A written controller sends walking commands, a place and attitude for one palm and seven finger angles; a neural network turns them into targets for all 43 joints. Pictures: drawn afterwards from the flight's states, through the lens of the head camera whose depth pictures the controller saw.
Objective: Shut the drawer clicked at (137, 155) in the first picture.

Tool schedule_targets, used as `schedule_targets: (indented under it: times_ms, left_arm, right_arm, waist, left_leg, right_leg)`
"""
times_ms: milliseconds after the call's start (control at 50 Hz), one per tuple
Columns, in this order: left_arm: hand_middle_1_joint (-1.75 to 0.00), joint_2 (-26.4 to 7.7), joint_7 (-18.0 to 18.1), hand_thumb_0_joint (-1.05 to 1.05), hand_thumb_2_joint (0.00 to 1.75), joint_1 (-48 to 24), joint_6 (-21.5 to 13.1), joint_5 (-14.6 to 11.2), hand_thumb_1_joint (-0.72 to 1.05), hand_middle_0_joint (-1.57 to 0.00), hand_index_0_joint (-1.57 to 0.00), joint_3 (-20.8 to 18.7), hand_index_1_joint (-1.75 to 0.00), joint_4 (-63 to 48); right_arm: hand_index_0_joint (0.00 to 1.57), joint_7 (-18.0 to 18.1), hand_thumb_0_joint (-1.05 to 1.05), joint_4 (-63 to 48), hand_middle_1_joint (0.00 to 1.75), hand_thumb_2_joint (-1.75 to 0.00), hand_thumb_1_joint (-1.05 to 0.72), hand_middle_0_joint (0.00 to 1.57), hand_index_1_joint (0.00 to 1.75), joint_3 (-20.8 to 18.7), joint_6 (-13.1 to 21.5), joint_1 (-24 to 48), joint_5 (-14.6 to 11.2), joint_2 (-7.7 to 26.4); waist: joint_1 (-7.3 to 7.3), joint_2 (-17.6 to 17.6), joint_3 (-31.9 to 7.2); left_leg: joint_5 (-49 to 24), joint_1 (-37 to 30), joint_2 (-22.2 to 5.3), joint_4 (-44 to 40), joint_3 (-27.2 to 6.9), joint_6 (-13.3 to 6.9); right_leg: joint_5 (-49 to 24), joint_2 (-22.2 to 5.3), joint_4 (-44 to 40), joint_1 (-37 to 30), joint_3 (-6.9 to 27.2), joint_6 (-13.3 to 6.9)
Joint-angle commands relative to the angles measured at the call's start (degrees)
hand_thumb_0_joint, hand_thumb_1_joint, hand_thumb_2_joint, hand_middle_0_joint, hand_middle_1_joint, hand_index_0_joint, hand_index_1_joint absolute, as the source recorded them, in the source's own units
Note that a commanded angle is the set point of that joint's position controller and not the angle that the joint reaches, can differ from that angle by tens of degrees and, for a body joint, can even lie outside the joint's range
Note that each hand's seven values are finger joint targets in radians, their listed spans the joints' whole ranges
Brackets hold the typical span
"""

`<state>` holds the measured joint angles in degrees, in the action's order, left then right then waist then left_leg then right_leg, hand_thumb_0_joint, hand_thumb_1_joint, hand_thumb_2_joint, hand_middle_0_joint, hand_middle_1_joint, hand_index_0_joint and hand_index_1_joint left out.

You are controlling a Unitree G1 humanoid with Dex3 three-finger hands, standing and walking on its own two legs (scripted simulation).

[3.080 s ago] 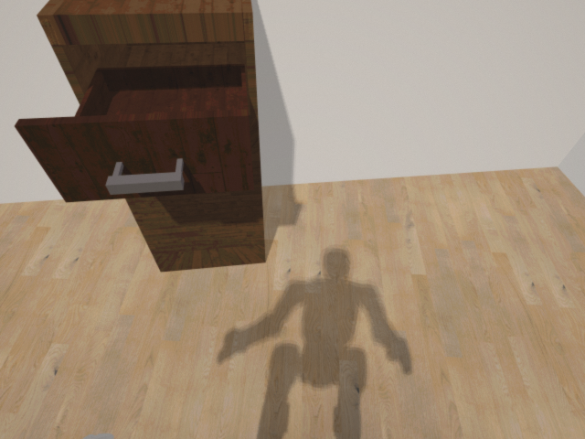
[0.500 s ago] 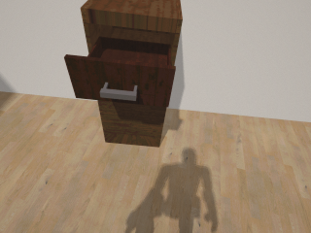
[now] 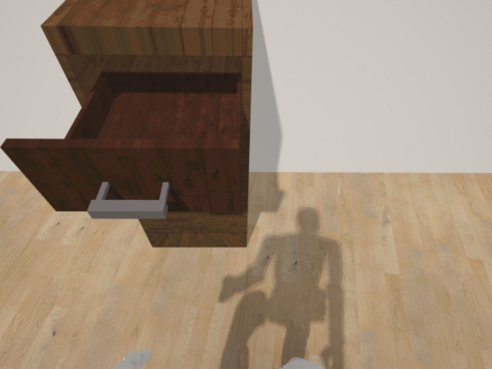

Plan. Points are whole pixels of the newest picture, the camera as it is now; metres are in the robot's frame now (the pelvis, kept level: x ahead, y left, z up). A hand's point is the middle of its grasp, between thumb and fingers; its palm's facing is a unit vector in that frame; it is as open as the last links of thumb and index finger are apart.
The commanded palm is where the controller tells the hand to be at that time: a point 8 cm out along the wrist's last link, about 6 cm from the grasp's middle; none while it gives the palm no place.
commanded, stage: come to a stop and stand still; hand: left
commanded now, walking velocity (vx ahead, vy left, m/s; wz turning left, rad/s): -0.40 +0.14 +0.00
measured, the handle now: (132, 198) +0.38 +0.21 +0.05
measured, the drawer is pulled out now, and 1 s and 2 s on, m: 0.28 0.28 0.28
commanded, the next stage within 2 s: look again from close up in 1.08 s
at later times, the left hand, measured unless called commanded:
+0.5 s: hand out of the picture +0.06 +0.22 -0.16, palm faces +0.07 -0.98 -0.21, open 7.3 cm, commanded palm none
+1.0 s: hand out of the picture -0.01 +0.14 -0.16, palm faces +0.00 -0.99 -0.15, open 7.3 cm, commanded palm none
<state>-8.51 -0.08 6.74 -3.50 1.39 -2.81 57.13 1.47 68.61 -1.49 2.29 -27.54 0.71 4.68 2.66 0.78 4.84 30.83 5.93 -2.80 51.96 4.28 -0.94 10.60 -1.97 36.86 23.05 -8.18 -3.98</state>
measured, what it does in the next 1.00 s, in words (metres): steps on the spot: left foot, then right foot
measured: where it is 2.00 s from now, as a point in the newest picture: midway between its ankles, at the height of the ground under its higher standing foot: outside the picture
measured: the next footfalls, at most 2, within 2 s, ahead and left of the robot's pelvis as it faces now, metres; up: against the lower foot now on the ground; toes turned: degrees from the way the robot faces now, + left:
left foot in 0.28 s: +0.11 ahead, +0.12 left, +0.00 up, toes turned +2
right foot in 0.70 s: +0.01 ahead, -0.12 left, +0.00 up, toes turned -2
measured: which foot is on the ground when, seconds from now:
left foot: up 0.00-0.26, down 0.28-1.00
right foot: down 0.00-0.30, up 0.32-0.68, down 0.70-1.00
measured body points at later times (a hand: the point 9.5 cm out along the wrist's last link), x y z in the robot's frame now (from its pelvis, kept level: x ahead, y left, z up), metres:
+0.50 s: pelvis +0.03 +0.03 +0.02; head +0.07 +0.06 +0.47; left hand +0.06 +0.27 -0.15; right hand +0.15 -0.20 -0.11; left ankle +0.10 +0.11 -0.72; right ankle -0.02 -0.11 -0.64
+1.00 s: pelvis -0.01 -0.02 +0.02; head -0.01 -0.01 +0.47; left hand -0.01 +0.19 -0.14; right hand -0.06 -0.25 -0.13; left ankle +0.07 +0.12 -0.72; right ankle -0.04 -0.13 -0.72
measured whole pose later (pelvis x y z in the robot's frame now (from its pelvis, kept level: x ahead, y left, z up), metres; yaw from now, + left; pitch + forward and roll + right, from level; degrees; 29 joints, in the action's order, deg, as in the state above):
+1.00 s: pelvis -0.01 -0.02 +0.02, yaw -1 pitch -3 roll +0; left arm -7.4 1.6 16.8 0.9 0.6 -0.1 63.9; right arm 1.4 67.2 -1.5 -1.6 -18.2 0.9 9.2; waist 1.0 -0.5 2.3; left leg 6.5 16.1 -3.3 25.1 1.3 1.7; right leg 17.3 0.1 26.6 6.8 -2.6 -0.4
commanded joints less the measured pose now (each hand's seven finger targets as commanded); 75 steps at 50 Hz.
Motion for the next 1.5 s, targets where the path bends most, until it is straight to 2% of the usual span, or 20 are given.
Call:
schedule_targets:
  times_ms: [0, 40, 60, 200, 240, 280, 300, 380, 540, 620, 680, 720, 800, 900, 1140, 1160, 1180, 1260, 1320, 1480]
  left_arm:
    - [-0.3, -8.58, 2.28, 0.0, 0.9, 11.99, 0.38, -0.57, 0.9, -0.2, -0.2, -1.88, -0.3, 1.36]
    - [-0.3, -5.75, 2.95, 0.0, 0.9, 5.21, 0.9, 0.1, 0.9, -0.2, -0.2, -0.37, -0.3, -0.28]
    - [-0.3, -6.29, 3.01, 0.0, 0.9, 4.58, 1.35, 0.25, 0.9, -0.2, -0.2, -0.37, -0.3, -0.7]
    - [-0.3, -9.93, 2.72, 0.0, 0.9, 5.6, 4.14, 0.1, 0.9, -0.2, -0.2, -2.16, -0.3, -2.54]
    - [-0.3, -9.86, 2.55, 0.0, 0.9, 5.15, 4.76, -0.34, 0.9, -0.2, -0.2, -2.17, -0.3, -3.18]
    - [-0.3, -5.4, 2.56, 0.0, 0.9, 8.47, 5.73, -0.91, 0.9, -0.2, -0.2, -1.42, -0.3, -3.95]
    - [-0.3, -6.17, 3.16, 0.0, 0.9, 8.81, 6.21, -0.6, 0.9, -0.2, -0.2, -1.28, -0.3, -3.92]
    - [-0.3, -6.61, 2.31, 0.0, 0.9, 11.77, 5.66, -0.34, 0.9, -0.2, -0.2, -1.93, -0.3, -1.65]
    - [-0.3, -4.92, 1.8, 0.0, 0.9, 10.62, 5.84, -0.28, 0.9, -0.2, -0.2, -0.21, -0.3, -1.46]
    - [-0.3, -4.66, 2.02, 0.0, 0.9, 17.2, 5.04, -0.32, 0.9, -0.2, -0.2, 0.23, -0.3, 1.83]
    - [-0.3, -10.42, 2.28, 0.0, 0.9, 15.68, 4.26, 0.09, 0.9, -0.2, -0.2, -0.2, -0.3, 1.44]
    - [-0.3, -9.87, 2.53, 0.0, 0.9, 8.68, 3.59, -0.09, 0.9, -0.2, -0.2, -0.04, -0.3, 0.2]
    - [-0.3, -6.92, 2.23, 0.0, 0.9, 9.46, 3.03, -0.81, 0.9, -0.2, -0.2, 1.02, -0.3, 2.15]
    - [-0.3, -6.22, 2.22, 0.0, 0.9, 12.92, 3.59, -0.95, 0.9, -0.2, -0.2, 1.23, -0.3, 4.93]
    - [-0.3, -3.78, 2.26, 0.0, 0.9, 14.63, 3.4, -0.98, 0.9, -0.2, -0.2, 1.21, -0.3, 6.05]
    - [-0.3, -4.75, 4.11, 0.0, 0.9, 17.38, 1.44, 0.31, 0.9, -0.2, -0.2, 2.09, -0.3, 6.46]
    - [-0.3, -7.92, 3.79, 0.0, 0.9, 13.57, 0.89, 0.07, 0.9, -0.2, -0.2, 1.53, -0.3, 3.19]
    - [-0.3, -6.22, 3.31, 0.0, 0.9, 12.07, 1.4, -0.3, 0.9, -0.2, -0.2, 1.27, -0.3, 0.98]
    - [-0.3, -4.96, 3.22, 0.0, 0.9, 15.03, 2.46, -0.24, 0.9, -0.2, -0.2, 1.39, -0.3, 0.8]
    - [-0.3, -5.88, 2.73, 0.0, 0.9, 16.62, 2.78, -0.19, 0.9, -0.2, -0.2, 1.56, -0.3, 0.38]
  right_arm:
    - [0.2, 0.52, 0.0, -6.56, 0.3, -0.9, -0.9, 0.2, 0.3, -1.34, 0.03, 3.69, -0.08, 5.06]
    - [0.2, 0.79, 0.0, -5.32, 0.3, -0.9, -0.9, 0.2, 0.3, -0.39, -1.94, 0.62, -0.1, 2.35]
    - [0.2, 0.74, 0.0, -5.21, 0.3, -0.9, -0.9, 0.2, 0.3, -0.33, -2.7, -0.1, -0.4, 1.55]
    - [0.2, 0.19, 0.0, -10.19, 0.3, -0.9, -0.9, 0.2, 0.3, -2.38, -3.96, 7.04, -0.22, 5.89]
    - [0.2, 0.06, 0.0, -10.5, 0.3, -0.9, -0.9, 0.2, 0.3, -2.61, -3.61, 6.71, -0.06, 7.41]
    - [0.2, 0.02, 0.0, -13.14, 0.3, -0.9, -0.9, 0.2, 0.3, -3.4, -2.92, 9.6, 0.75, 14.45]
    - [0.2, 0.46, 0.0, -13.87, 0.3, -0.9, -0.9, 0.2, 0.3, -3.39, -2.71, 11.01, 0.85, 15.56]
    - [0.2, 1.11, 0.0, -16.01, 0.3, -0.9, -0.9, 0.2, 0.3, -2.28, -2.15, 18.44, 0.8, 13.07]
    - [0.2, 0.5, 0.0, -12.61, 0.3, -0.9, -0.9, 0.2, 0.3, -3.07, -2.48, 14.69, 0.44, 13.24]
    - [0.2, -0.17, 0.0, -11.19, 0.3, -0.9, -0.9, 0.2, 0.3, -3.43, -2.72, 15.65, 0.03, 13.08]
    - [0.2, -0.93, 0.0, -11.95, 0.3, -0.9, -0.9, 0.2, 0.3, -2.31, -3.45, 16.61, -0.48, 7.2]
    - [0.2, -0.99, 0.0, -11.06, 0.3, -0.9, -0.9, 0.2, 0.3, -2.36, -3.99, 16.97, 0.12, 7.44]
    - [0.2, -0.47, 0.0, -6.55, 0.3, -0.9, -0.9, 0.2, 0.3, -1.04, -2.58, 10.87, -0.12, 7.86]
    - [0.2, 0.01, 0.0, -4.38, 0.3, -0.9, -0.9, 0.2, 0.3, -0.46, -2.72, 10.48, -0.07, 8.53]
    - [0.2, 0.5, 0.0, -2.8, 0.3, -0.9, -0.9, 0.2, 0.3, -0.54, -2.24, 6.52, 0.01, 7.08]
    - [0.2, -0.35, 0.0, -7.16, 0.3, -0.9, -0.9, 0.2, 0.3, 0.27, -1.18, 12.62, 0.07, 8.27]
    - [0.2, -0.91, 0.0, -8.91, 0.3, -0.9, -0.9, 0.2, 0.3, 0.27, -1.57, 8.33, 0.11, 5.22]
    - [0.2, -0.96, 0.0, -10.06, 0.3, -0.9, -0.9, 0.2, 0.3, 0.27, -1.33, 5.43, 0.33, 7.2]
    - [0.2, -0.61, 0.0, -11.09, 0.3, -0.9, -0.9, 0.2, 0.3, 0.14, -1.22, 6.65, 0.37, 9.34]
    - [0.2, -0.62, 0.0, -12.06, 0.3, -0.9, -0.9, 0.2, 0.3, -0.18, -1.29, 10.3, 0.25, 12.02]
  waist:
    - [-4.94, -3.45, -4.5]
    - [-0.17, -2.45, -3.12]
    - [0.12, -4.19, -4.03]
    - [-1.57, -9.37, -4.7]
    - [-0.43, -6.5, -4.6]
    - [-1.45, 14.95, -4.19]
    - [-1.1, 17.64, -5.65]
    - [-3.51, 4.72, -8.11]
    - [-0.64, 8.52, -8.56]
    - [-3.33, 6.6, -7.95]
    - [-2.29, -6.61, -2.65]
    - [-1.73, -14.92, 2.04]
    - [-0.67, -4.37, 0.12]
    - [-2.37, 0.17, 3.79]
    - [-2.36, -0.12, 0.89]
    - [-4.45, 1.28, 3.68]
    - [0.03, -0.05, -0.14]
    - [-0.39, -2.54, -1.64]
    - [-2.22, 4.29, 0.4]
    - [-3.14, 2.08, -1.45]
  left_leg:
    - [-2.25, 22.11, -3.26, 21.77, -5.53, 0.38]
    - [-3.34, 13.14, -3.78, 8.66, -5.1, 1.74]
    - [-4.2, 10.86, -2.67, 3.05, -3.56, 2.07]
    - [-13.07, 9.17, -0.03, -10.6, -0.65, 2.99]
    - [-23.99, 3.04, -0.84, -20.72, -0.69, 2.38]
    - [-44.1, 5.75, -17.62, -32.99, -18.46, -6.34]
    - [-46.41, 9.86, -20.74, -36.34, -22.65, -9.38]
    - [-42.28, 5.33, -14.44, -32.7, -12.42, -9.62]
    - [-25.78, 0.44, -13.57, -37.67, -13.83, -8.89]
    - [-15.52, 6.35, -9.53, -37.73, -10.92, -4.59]
    - [-12.01, 9.1, -0.03, -26.31, -2.41, 2.42]
    - [-14.94, 7.17, -0.43, -19.56, -2.99, 1.86]
    - [-26.08, 3.72, -1.86, -26.85, -4.77, 1.26]
    - [-20.58, 6.14, -2.46, -30.71, -6.09, 1.46]
    - [-19.73, 6.31, -2.54, -30.68, -6.56, 1.22]
    - [-23.71, 12.23, -1.73, -18.22, -4.86, 2.26]
    - [-15.23, 11.54, -0.82, -17.35, -4.21, 1.66]
    - [-20.98, 9.13, -0.97, -20.03, -4.73, 0.32]
    - [-19.47, 13.98, -3.55, -25.72, -10.29, -1.91]
    - [-12.1, 12.75, -3.94, -31.93, -12.96, -2.74]
  right_leg:
    - [-27.39, -21.13, -18.28, -14.12, 22.52, -11.98]
    - [-33.19, -17.17, -18.05, -2.38, 11.42, -7.89]
    - [-33.43, -15.37, -16.83, -1.21, 8.68, -7.12]
    - [-25.1, -14.7, -12.33, -4.89, 10.79, -6.56]
    - [-17.32, -12.28, -7.83, -1.9, 9.41, -3.02]
    - [16.18, 0.2, 8.31, 1.7, 1.9, 4.19]
    - [26.9, 2.45, 20.38, -1.03, 6.67, 4.37]
    - [16.59, 1.17, 31.42, 3.16, 10.91, 5.21]
    - [19.79, -0.48, 7.83, -3.02, 6.65, 5.55]
    - [8.38, 0.63, -12.4, -13.78, 3.85, 4.14]
    - [17.94, -12.59, -26.24, -4.96, 18.83, -1.85]
    - [20.57, -12.38, -29.04, 3.68, 19.92, -2.58]
    - [6.13, -6.02, -19.77, -2.78, 12.36, 0.66]
    - [12.97, -4.09, -21.16, -4.0, 12.23, 2.13]
    - [11.25, -3.44, -19.65, -5.97, 11.07, 2.08]
    - [-7.05, -6.03, -20.42, -6.13, 14.92, 1.97]
    - [5.77, -9.33, -21.12, -4.9, 14.92, 0.03]
    - [9.1, -5.01, -15.01, -4.98, 9.86, -0.25]
    - [12.03, -1.19, -10.17, -7.76, 7.39, 1.23]
    - [10.59, -1.31, -10.06, -9.62, 6.9, 2.26]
